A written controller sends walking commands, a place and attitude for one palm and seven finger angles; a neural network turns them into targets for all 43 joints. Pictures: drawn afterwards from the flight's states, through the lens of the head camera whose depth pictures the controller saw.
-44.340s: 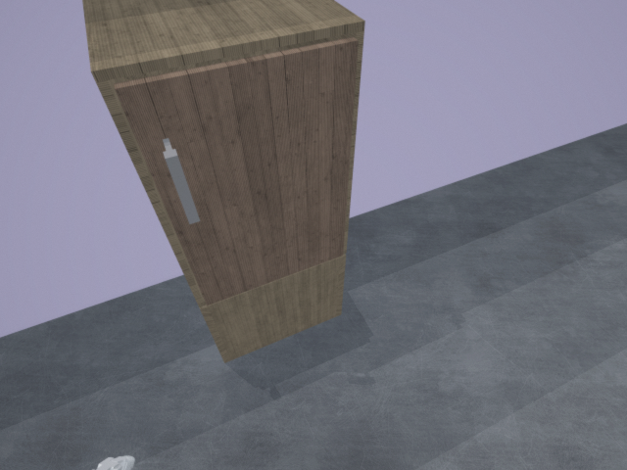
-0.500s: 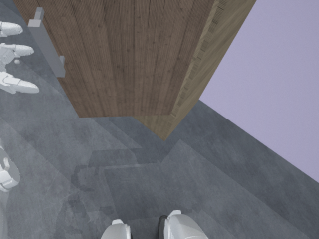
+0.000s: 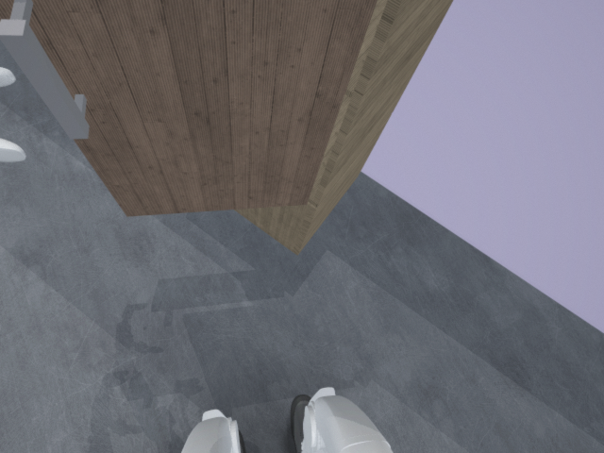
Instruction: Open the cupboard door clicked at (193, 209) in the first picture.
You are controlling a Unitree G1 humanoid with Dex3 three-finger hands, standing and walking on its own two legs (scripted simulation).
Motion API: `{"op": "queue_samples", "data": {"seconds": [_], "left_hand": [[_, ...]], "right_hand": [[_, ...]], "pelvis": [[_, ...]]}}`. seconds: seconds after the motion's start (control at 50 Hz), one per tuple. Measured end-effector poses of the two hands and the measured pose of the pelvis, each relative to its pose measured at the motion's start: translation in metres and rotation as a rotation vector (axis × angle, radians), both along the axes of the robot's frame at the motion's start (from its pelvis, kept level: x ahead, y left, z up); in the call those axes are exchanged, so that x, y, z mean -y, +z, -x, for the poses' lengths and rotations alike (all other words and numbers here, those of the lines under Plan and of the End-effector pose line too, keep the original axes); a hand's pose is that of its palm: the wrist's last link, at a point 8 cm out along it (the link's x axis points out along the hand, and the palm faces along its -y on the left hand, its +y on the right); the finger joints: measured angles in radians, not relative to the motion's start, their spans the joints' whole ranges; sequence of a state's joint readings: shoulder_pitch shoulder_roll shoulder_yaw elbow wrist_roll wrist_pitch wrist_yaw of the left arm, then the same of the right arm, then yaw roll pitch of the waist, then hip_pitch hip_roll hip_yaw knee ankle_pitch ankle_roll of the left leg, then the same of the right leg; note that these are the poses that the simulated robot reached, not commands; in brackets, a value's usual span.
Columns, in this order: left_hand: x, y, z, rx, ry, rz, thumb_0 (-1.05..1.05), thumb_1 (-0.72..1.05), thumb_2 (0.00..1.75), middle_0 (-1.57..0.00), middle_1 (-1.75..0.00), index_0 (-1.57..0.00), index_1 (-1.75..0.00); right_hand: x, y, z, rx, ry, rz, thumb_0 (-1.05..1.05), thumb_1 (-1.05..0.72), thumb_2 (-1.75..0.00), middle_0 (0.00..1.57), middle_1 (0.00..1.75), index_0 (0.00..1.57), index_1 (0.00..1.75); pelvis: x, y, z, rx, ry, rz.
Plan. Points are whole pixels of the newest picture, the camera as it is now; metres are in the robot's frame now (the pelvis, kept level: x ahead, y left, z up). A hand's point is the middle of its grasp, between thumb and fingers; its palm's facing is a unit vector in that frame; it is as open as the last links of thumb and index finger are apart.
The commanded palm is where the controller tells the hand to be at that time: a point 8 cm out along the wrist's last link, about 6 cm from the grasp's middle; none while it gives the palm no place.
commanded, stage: slide the fingers in behind the handle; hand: left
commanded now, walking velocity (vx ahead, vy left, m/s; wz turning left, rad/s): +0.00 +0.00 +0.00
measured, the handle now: (53, 74) +0.55 +0.23 +0.09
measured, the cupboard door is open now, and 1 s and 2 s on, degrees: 43 44 44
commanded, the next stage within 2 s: move the hooked fingers beside the handle in 1.62 s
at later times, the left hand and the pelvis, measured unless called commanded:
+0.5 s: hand (1, 100) +0.51 +0.28 +0.09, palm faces +0.03 -1.00 -0.02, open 14.1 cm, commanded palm +0.49 +0.30 +0.09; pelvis +0.01 +0.01 +0.00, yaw +0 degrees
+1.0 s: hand (9, 112) +0.50 +0.27 +0.09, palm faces +0.08 -1.00 -0.02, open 14.6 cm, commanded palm +0.49 +0.27 +0.09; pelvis +0.01 +0.00 +0.01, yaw +3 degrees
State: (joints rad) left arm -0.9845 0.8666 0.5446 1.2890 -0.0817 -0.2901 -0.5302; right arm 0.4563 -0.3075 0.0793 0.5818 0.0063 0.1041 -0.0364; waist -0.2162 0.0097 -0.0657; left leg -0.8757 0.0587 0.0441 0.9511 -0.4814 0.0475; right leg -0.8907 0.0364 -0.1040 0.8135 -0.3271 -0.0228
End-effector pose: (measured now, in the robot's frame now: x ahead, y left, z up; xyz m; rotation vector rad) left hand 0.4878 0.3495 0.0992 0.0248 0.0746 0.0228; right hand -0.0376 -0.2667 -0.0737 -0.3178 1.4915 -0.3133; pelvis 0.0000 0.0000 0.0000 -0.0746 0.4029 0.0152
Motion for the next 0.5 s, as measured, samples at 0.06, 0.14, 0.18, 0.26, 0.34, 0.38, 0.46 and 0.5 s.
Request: {"op": "queue_samples", "data": {"seconds": [0.06,0.14,0.18,0.26,0.34,0.38,0.46,0.5], "left_hand": [[-0.002,-0.005,0.0,-0.013,-0.002,0.002,-0.01,-0.5,0.3,-0.3,-1.2,-0.3,-1.2],[-0.001,-0.005,-0.001,0.014,-0.007,-0.003,-0.01,-0.5,0.3,-0.3,-1.2,-0.3,-1.2],[0.002,-0.005,-0.003,0.03,-0.016,0.0,-0.01,-0.5,0.3,-0.3,-1.2,-0.3,-1.2],[0.012,-0.006,-0.006,0.03,-0.036,0.015,-0.01,-0.5,0.3,-0.3,-1.2,-0.3,-1.2],[0.017,-0.007,-0.006,0.024,-0.012,0.024,-0.01,-0.5,0.3,-0.3,-1.21,-0.29,-1.2],[0.017,-0.007,-0.005,0.021,-0.002,0.019,-0.01,-0.5,0.3,-0.29,-1.21,-0.29,-1.2],[0.019,-0.006,-0.003,0.021,0.008,0.014,-0.01,-0.5,0.3,-0.3,-1.21,-0.29,-1.2],[0.019,-0.005,-0.001,0.025,0.011,0.007,-0.01,-0.5,0.3,-0.3,-1.2,-0.28,-1.19]], "right_hand": [[-0.001,0.0,-0.004,0.001,0.009,0.002,0.01,-0.9,-0.9,0.2,0.3,0.21,0.3],[-0.003,-0.001,-0.012,0.009,0.022,0.003,0.01,-0.9,-0.9,0.2,0.3,0.21,0.3],[-0.004,-0.001,-0.017,0.014,0.027,0.0,0.01,-0.9,-0.9,0.2,0.3,0.21,0.3],[-0.008,-0.003,-0.026,0.029,0.031,-0.009,0.01,-0.9,-0.9,0.2,0.3,0.21,0.3],[-0.012,-0.004,-0.034,0.055,0.029,-0.026,0.01,-0.9,-0.9,0.2,0.3,0.21,0.3],[-0.014,-0.005,-0.038,0.067,0.029,-0.036,0.01,-0.9,-0.9,0.2,0.3,0.21,0.3],[-0.017,-0.007,-0.043,0.08,0.032,-0.049,0.01,-0.9,-0.9,0.2,0.3,0.21,0.3],[-0.017,-0.007,-0.044,0.085,0.032,-0.053,0.01,-0.9,-0.9,0.2,0.3,0.21,0.3]], "pelvis": [[-0.002,0.0,-0.001,-0.003,0.001,0.002],[-0.004,0.0,-0.003,-0.008,0.006,0.005],[-0.006,0.0,-0.004,-0.008,0.008,0.006],[-0.008,0.001,-0.007,-0.004,0.013,0.009],[-0.009,0.002,-0.011,0.003,0.009,0.007],[-0.009,0.003,-0.012,0.008,0.007,0.006],[-0.009,0.004,-0.014,0.017,0.007,0.005],[-0.009,0.004,-0.014,0.019,0.007,0.004]]}}
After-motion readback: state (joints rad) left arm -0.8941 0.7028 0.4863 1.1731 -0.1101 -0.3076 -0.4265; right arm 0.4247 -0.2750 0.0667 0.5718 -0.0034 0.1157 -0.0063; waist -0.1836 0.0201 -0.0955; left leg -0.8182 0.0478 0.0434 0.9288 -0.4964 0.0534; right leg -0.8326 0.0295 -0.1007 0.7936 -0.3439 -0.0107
